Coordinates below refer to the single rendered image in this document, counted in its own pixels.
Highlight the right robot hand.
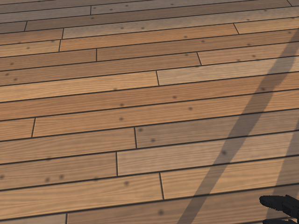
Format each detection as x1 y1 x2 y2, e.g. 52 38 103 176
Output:
259 194 299 224

